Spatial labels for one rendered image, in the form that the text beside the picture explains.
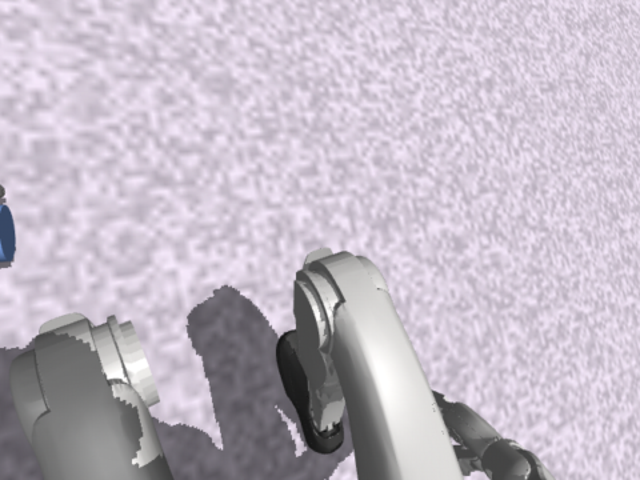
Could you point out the right robot foot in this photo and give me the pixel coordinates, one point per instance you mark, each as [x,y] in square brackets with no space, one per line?
[295,384]

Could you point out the right robot arm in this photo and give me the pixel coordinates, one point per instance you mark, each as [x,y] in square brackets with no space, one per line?
[505,459]

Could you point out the right robot hand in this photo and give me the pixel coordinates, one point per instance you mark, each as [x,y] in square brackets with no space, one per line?
[470,430]

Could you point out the can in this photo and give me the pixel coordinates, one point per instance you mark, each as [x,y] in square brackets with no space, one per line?
[7,234]

